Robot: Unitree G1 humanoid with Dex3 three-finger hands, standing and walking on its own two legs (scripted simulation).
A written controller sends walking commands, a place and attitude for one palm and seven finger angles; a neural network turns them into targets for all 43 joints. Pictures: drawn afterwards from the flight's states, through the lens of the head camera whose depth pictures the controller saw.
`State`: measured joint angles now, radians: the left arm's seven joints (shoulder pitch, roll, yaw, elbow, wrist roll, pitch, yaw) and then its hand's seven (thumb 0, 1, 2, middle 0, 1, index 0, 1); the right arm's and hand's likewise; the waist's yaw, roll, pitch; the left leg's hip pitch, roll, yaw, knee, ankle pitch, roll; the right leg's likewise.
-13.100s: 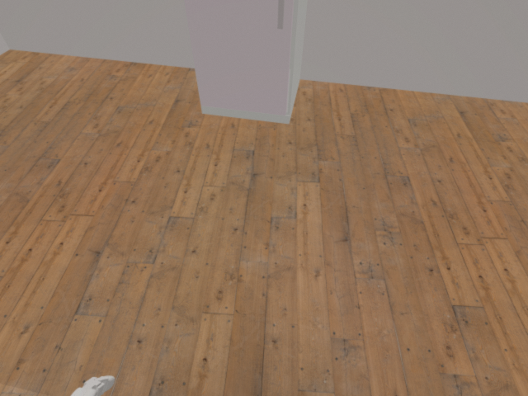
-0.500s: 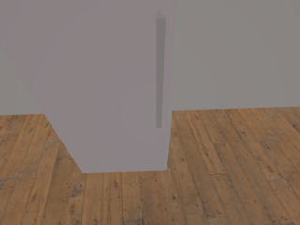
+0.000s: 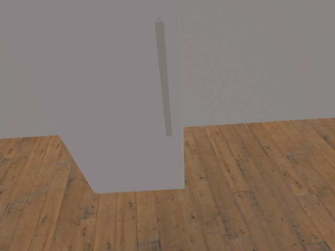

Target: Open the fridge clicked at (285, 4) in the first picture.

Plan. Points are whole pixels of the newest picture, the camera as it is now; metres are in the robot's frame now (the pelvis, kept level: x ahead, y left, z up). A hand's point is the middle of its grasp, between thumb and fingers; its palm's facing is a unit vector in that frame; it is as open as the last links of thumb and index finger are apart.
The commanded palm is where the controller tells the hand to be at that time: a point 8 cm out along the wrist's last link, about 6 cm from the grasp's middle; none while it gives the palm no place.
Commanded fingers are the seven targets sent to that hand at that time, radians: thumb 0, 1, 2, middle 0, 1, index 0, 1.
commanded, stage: come to a stop and stand still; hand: right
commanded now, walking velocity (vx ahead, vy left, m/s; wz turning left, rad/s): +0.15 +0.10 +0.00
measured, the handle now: (165, 86) +0.65 +0.04 +0.09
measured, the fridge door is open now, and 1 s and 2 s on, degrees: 0 0 0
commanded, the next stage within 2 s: look again from close up in 0.60 s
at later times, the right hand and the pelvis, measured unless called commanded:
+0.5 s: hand out of the picture -0.02 -0.23 -0.17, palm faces -0.02 +0.99 -0.12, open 7.4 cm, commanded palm none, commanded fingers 0.00 -0.90 -0.90 0.20 0.30 0.20 0.30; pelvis -0.07 -0.06 +0.01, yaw +1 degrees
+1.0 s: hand out of the picture +0.01 -0.18 -0.17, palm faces +0.03 +0.98 -0.20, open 7.1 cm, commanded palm none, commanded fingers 0.00 -0.90 -0.90 0.20 0.30 0.20 0.30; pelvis -0.03 -0.01 +0.00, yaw +0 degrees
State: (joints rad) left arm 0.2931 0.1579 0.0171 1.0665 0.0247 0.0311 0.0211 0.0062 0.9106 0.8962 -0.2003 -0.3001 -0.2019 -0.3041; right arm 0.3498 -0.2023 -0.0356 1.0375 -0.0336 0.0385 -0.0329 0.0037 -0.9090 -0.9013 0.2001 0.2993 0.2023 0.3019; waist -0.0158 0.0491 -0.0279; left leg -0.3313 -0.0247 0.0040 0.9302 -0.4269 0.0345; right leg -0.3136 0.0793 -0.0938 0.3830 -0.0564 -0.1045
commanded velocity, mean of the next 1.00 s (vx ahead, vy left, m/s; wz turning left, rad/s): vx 0.08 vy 0.07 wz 0.00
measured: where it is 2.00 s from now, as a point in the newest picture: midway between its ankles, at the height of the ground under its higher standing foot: outside the picture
